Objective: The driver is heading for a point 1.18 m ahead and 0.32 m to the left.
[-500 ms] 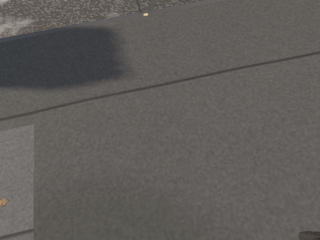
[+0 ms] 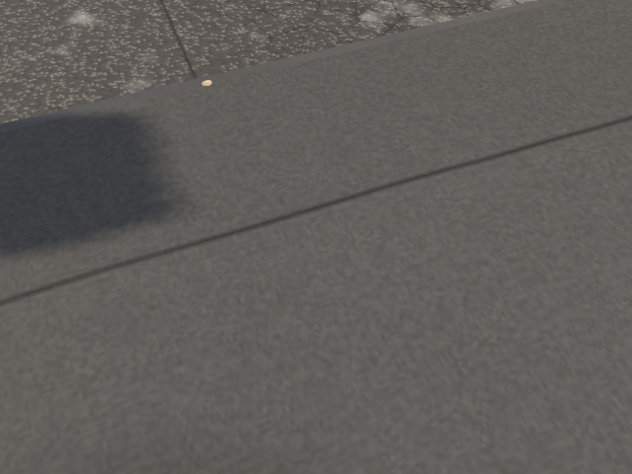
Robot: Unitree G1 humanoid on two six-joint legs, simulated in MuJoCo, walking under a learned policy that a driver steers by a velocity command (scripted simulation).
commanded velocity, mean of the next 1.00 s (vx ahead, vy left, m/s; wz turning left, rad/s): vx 0.01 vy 0.00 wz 0.48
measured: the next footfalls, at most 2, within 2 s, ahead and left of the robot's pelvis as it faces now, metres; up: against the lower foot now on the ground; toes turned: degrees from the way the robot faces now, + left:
right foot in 0.06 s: +0.03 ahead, -0.14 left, +0.00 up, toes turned +7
left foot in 0.46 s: +0.02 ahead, +0.13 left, +0.00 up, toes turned +17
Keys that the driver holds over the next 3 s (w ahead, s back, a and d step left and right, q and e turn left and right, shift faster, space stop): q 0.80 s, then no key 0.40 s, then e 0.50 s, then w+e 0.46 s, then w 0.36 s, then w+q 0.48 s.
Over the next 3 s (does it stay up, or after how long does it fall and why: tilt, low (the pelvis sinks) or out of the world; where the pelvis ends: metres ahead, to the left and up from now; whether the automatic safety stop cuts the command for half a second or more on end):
stays up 0.53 0.00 0.00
